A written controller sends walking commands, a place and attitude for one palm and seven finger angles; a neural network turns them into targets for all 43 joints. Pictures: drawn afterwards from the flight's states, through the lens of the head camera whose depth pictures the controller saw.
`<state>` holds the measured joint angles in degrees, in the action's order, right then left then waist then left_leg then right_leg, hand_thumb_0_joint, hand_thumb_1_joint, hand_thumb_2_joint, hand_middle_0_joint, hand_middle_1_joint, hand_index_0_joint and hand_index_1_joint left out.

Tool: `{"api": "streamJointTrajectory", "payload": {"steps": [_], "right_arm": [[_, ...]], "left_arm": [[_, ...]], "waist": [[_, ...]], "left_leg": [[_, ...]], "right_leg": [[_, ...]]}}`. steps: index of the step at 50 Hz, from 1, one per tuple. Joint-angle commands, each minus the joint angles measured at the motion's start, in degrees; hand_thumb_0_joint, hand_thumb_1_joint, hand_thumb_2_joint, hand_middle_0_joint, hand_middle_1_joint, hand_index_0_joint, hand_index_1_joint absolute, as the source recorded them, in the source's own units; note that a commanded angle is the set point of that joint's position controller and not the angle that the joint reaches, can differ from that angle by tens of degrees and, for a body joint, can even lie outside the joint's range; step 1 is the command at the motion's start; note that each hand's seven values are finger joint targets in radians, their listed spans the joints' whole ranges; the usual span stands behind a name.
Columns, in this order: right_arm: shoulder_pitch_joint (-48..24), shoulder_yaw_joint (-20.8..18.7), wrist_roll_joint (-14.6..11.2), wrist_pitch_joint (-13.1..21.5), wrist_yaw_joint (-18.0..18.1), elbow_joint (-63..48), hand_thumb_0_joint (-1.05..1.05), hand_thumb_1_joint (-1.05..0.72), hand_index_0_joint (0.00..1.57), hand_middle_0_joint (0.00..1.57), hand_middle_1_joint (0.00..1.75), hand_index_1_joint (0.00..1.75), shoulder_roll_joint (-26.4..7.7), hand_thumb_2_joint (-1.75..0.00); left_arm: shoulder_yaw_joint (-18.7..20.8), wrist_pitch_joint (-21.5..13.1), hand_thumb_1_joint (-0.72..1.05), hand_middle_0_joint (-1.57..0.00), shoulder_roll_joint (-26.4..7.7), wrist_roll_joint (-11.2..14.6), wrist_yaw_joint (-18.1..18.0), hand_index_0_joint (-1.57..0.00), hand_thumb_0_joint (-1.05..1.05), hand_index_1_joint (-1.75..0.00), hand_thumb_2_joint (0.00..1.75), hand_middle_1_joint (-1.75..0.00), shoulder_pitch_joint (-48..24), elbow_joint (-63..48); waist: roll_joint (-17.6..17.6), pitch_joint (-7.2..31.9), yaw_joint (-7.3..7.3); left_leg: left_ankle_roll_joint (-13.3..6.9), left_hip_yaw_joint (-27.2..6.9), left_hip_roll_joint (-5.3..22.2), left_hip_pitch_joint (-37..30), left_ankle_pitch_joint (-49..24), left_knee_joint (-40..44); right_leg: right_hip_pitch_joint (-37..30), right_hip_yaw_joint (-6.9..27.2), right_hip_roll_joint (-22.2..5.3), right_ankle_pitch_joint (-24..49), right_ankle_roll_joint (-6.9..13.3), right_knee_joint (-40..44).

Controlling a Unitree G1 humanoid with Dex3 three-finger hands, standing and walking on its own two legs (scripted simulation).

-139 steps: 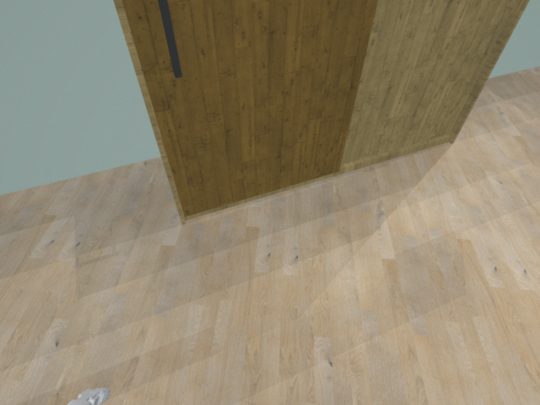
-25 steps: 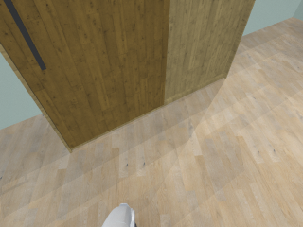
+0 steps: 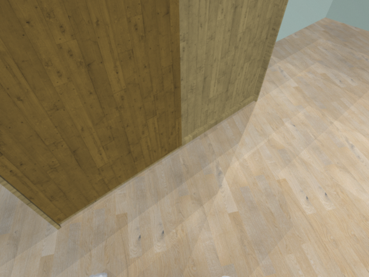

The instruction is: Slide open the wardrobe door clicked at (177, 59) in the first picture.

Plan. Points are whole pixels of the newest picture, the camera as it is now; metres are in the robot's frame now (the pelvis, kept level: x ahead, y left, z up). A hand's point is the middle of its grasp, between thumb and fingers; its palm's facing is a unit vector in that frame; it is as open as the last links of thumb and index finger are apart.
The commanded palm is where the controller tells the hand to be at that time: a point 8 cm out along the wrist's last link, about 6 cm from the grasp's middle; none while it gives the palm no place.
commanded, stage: turn to face it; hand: left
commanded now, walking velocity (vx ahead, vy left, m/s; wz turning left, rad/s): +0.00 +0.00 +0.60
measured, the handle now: out of the picture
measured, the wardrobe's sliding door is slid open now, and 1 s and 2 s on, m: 0.00 0.00 0.00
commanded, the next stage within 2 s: take the last steps up to it in 1.04 s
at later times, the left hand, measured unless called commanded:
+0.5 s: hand out of the picture +0.01 +0.24 -0.19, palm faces +0.35 -0.91 -0.23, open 7.3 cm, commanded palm none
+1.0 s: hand out of the picture +0.02 +0.19 -0.14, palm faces +0.53 -0.80 -0.29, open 7.3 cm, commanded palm none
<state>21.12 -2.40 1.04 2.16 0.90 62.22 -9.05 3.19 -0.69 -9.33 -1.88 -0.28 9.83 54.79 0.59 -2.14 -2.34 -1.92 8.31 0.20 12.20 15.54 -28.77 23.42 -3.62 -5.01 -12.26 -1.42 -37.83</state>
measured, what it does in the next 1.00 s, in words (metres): steps on the spot, turning left: right foot, then left foot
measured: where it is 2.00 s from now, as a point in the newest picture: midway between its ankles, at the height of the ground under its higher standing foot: outside the picture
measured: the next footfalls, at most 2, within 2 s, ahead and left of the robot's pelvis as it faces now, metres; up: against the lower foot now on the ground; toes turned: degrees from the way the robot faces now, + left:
right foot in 0.02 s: +0.11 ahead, -0.12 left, +0.00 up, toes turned -5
left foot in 0.42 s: +0.07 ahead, +0.13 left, +0.00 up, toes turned +23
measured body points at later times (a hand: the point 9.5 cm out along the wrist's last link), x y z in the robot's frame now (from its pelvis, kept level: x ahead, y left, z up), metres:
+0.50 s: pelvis +0.03 +0.02 -0.01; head +0.05 +0.07 +0.43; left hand -0.01 +0.29 -0.17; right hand +0.22 -0.20 -0.12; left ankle +0.03 +0.12 -0.73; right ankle +0.06 -0.12 -0.69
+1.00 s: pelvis +0.04 -0.03 +0.00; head +0.08 -0.04 +0.45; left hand -0.01 +0.24 -0.12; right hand +0.22 -0.21 -0.16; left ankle +0.01 +0.10 -0.69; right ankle +0.09 -0.12 -0.73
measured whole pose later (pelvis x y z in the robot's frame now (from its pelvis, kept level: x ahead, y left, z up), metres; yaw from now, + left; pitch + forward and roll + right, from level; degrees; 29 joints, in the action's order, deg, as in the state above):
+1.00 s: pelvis +0.04 -0.03 +0.00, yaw +33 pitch +0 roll +1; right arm 12.4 -4.6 1.0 -3.8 -0.6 54.4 -12.9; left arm 2.3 1.1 -9.9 -1.3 -1.1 10.3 50.4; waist -3.3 -3.6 -1.3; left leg 1.1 -4.3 -4.5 26.8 23.6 -49.5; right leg 14.2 -3.2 -2.0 -17.8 0.9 -32.3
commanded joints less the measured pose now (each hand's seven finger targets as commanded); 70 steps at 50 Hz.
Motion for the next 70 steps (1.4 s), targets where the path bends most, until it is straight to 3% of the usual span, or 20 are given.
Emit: {"api": "streamJointTrajectory", "payload": {"steps": [1,2,3,9,16,19,21,22,27,37,44,45,46,47,52,57,62,67,69,70], "right_arm": [[-1.4,-1.3,-0.6,-0.3,-0.2,-5.1,0.0,-0.9,0.2,0.2,0.3,0.3,-5.6,-0.9],[-1.0,-1.0,-0.5,-0.6,-0.4,-6.4,0.0,-0.9,0.2,0.2,0.3,0.3,-3.0,-0.9],[-2.3,-1.5,-0.3,-1.6,-0.1,-7.1,0.0,-0.9,0.2,0.2,0.3,0.3,-4.6,-0.9],[-3.0,-1.8,-0.1,-3.8,-1.4,-6.6,0.0,-0.9,0.2,0.2,0.3,0.3,-3.5,-0.9],[-8.6,-1.8,-0.2,-4.0,-2.0,-11.0,0.0,-0.9,0.2,0.2,0.3,0.3,-4.1,-0.9],[-5.2,-2.5,0.1,-3.5,-2.1,-11.3,0.0,-0.9,0.2,0.2,0.3,0.3,-7.6,-0.9],[0.9,-5.0,0.3,-2.6,-1.5,-11.4,0.0,-0.9,0.2,0.2,0.3,0.3,-18.8,-0.9],[2.0,-5.0,0.3,-2.8,-1.1,-10.5,0.0,-0.9,0.2,0.2,0.3,0.3,-19.8,-0.9],[-11.9,-3.2,0.1,-2.0,-0.2,-14.6,0.0,-0.9,0.2,0.2,0.3,0.3,-14.7,-0.9],[-6.6,-3.9,0.3,-2.9,-0.1,-13.1,0.0,-0.9,0.2,0.2,0.3,0.3,-15.2,-0.9],[-10.6,-4.0,0.0,-3.7,-0.6,-13.8,0.0,-0.9,0.2,0.2,0.3,0.3,-13.7,-0.9],[-10.3,-3.8,-0.5,-3.7,-0.9,-14.0,0.0,-0.9,0.2,0.2,0.3,0.3,-11.5,-0.9],[-9.7,-3.2,-0.9,-3.7,-1.1,-15.2,0.0,-0.9,0.2,0.2,0.3,0.3,-7.5,-0.9],[-11.3,-3.8,-0.1,-3.9,-0.9,-15.6,0.0,-0.9,0.2,0.2,0.3,0.3,-10.0,-0.9],[-8.0,-3.7,0.3,-5.2,-1.8,-10.5,0.0,-0.9,0.2,0.2,0.3,0.3,-8.3,-0.9],[-12.4,-2.9,0.1,-5.2,-1.6,-10.5,0.0,-0.9,0.2,0.2,0.3,0.3,-7.5,-0.9],[-16.2,-1.9,0.2,-4.1,-2.2,-11.2,0.0,-0.9,0.2,0.2,0.3,0.3,-7.1,-0.9],[-11.9,-1.1,0.0,-2.2,-2.3,-9.8,0.0,-0.9,0.2,0.2,0.3,0.3,-5.9,-0.9],[-3.9,-1.2,-0.2,-1.1,-1.5,-6.6,0.0,-0.9,0.2,0.2,0.3,0.3,-8.0,-0.9],[0.8,-2.5,0.2,-0.7,-0.9,-5.2,0.0,-0.9,0.2,0.2,0.3,0.3,-13.1,-0.9]], "left_arm": [[1.3,-1.1,0.9,-0.2,-7.9,0.1,-1.2,-0.2,0.0,-0.3,0.9,-0.3,9.3,-0.4],[2.3,-1.3,0.9,-0.2,-12.5,0.1,-1.4,-0.2,0.0,-0.3,0.9,-0.3,11.9,-0.2],[2.3,-0.8,0.9,-0.2,-13.7,0.5,-1.5,-0.2,0.0,-0.3,0.9,-0.3,13.1,-0.6],[1.6,-0.6,0.9,-0.2,-8.9,0.4,-2.3,-0.2,0.0,-0.3,0.9,-0.3,3.8,-3.1],[2.9,0.8,0.9,-0.2,-12.0,-0.2,-1.9,-0.2,0.0,-0.3,0.9,-0.3,4.1,-4.1],[3.1,1.6,0.9,-0.2,-12.6,0.5,-1.3,-0.2,0.0,-0.3,0.9,-0.3,3.3,-4.8],[1.8,2.2,0.9,-0.2,-6.7,1.0,-0.6,-0.2,0.0,-0.3,0.9,-0.3,0.3,-9.1],[1.8,2.6,0.9,-0.2,-8.7,0.6,-0.9,-0.2,0.0,-0.3,0.9,-0.3,-2.2,-10.0],[2.8,2.9,0.9,-0.2,-9.6,0.6,0.1,-0.2,0.0,-0.3,0.9,-0.3,2.6,-5.5],[2.0,2.8,0.9,-0.2,-9.0,1.1,-0.8,-0.2,0.0,-0.3,0.9,-0.3,-1.5,-7.4],[1.7,1.6,0.9,-0.2,-8.6,1.7,-1.5,-0.2,0.0,-0.3,0.9,-0.3,6.3,-6.0],[2.2,1.1,0.9,-0.2,-11.0,1.2,-1.8,-0.2,0.0,-0.3,0.9,-0.3,8.0,-5.8],[3.2,0.5,0.9,-0.2,-17.0,0.1,-2.1,-0.2,0.0,-0.3,0.9,-0.3,8.3,-6.4],[3.0,0.8,0.9,-0.2,-17.9,0.5,-2.1,-0.2,0.0,-0.3,0.9,-0.3,6.3,-7.4],[1.3,0.0,0.9,-0.2,-10.3,0.8,-1.8,-0.2,0.0,-0.3,0.9,-0.3,0.2,-8.0],[1.4,-0.2,0.9,-0.2,-11.1,0.4,-1.8,-0.2,0.0,-0.3,0.9,-0.3,7.7,-4.9],[2.0,-0.9,0.9,-0.2,-12.5,-0.1,-1.2,-0.2,0.0,-0.3,0.9,-0.3,12.6,-1.5],[2.0,-1.1,0.9,-0.2,-12.9,-0.2,-0.6,-0.2,0.0,-0.3,0.9,-0.3,11.3,0.8],[1.5,-0.6,0.9,-0.2,-10.8,0.8,-0.2,-0.2,0.0,-0.3,0.9,-0.3,9.0,1.0],[0.6,-0.4,0.9,-0.2,-7.4,1.2,0.2,-0.2,0.0,-0.3,0.9,-0.3,8.7,0.0]], "waist": [[3.4,4.8,5.0],[14.8,6.4,5.6],[11.3,7.2,6.67],[8.0,3.5,2.25],[11.4,1.7,3.55],[5.4,4.2,0.69],[-23.4,4.9,-3.0],[-15.4,6.0,-3.48],[-9.7,4.0,2.22],[-7.5,5.4,-0.46],[-7.0,7.4,3.61],[-1.0,8.0,4.41],[16.3,7.2,4.76],[14.8,4.8,4.83],[8.1,-1.4,0.91],[8.8,0.1,4.09],[9.4,0.5,6.7],[9.7,1.2,4.67],[1.6,3.4,0.77],[-13.4,4.4,-1.54]], "left_leg": [[-1.0,-8.2,6.2,13.4,-6.6,-5.9],[2.6,-1.4,-0.2,19.8,14.3,-17.8],[2.6,-5.4,0.8,18.4,21.0,-28.6],[4.7,-5.4,4.3,18.4,10.6,-34.1],[4.3,-0.9,3.4,11.4,9.4,-16.9],[3.7,-0.5,2.8,-0.4,-2.5,-2.4],[-6.1,-30.5,23.2,-8.7,-28.8,10.5],[-10.4,-31.7,26.0,-7.7,-29.6,10.0],[-5.9,-19.9,13.3,-0.6,-14.7,10.8],[-9.1,-27.9,13.1,-6.2,-17.5,9.9],[-5.2,-27.7,8.0,6.1,-14.6,4.0],[-1.8,-24.2,4.2,12.6,-6.2,-1.2],[3.1,-13.4,-4.3,22.9,9.2,-14.9],[3.5,-12.4,-3.6,21.5,17.6,-26.5],[4.8,-10.9,0.0,20.0,4.6,-40.4],[6.0,-9.1,1.0,18.9,6.8,-32.2],[5.0,-6.5,2.5,17.4,9.1,-20.9],[2.7,-3.0,1.2,4.1,8.3,-3.8],[1.9,-4.3,2.0,-13.4,2.0,8.6],[-2.1,-20.6,13.9,-21.0,8.7,13.2]], "right_leg": [[-22.4,7.2,-7.0,12.5,1.3,13.8],[-25.9,17.6,-19.9,22.4,7.0,17.2],[-20.9,18.7,-23.7,21.0,11.5,19.6],[-15.0,1.0,-15.9,18.9,8.1,18.6],[-12.4,-3.6,-17.0,15.1,7.3,14.8],[-7.3,-7.7,-15.1,9.1,3.1,4.9],[12.1,-8.1,-2.3,-27.3,-4.7,-20.6],[12.6,-0.5,-2.3,-25.9,-3.4,-27.7],[9.9,2.9,-2.1,-7.8,-3.9,-30.6],[6.4,4.0,1.1,-12.4,-4.1,-15.0],[-15.6,2.4,4.0,-1.8,-2.0,11.5],[-22.5,7.0,-1.3,-0.8,-0.5,18.8],[-26.1,23.6,-16.9,0.2,5.1,24.2],[-16.6,25.9,-23.3,4.9,9.9,23.9],[-10.8,8.0,-10.8,10.9,6.8,20.6],[-17.0,7.5,-12.1,16.5,8.3,19.4],[-20.7,11.0,-14.8,-0.5,9.2,23.5],[-14.7,8.7,-13.4,-8.4,8.3,22.3],[-3.6,1.8,-8.0,-12.0,4.0,13.3],[7.5,-4.3,-1.6,-15.3,0.6,-0.3]]}}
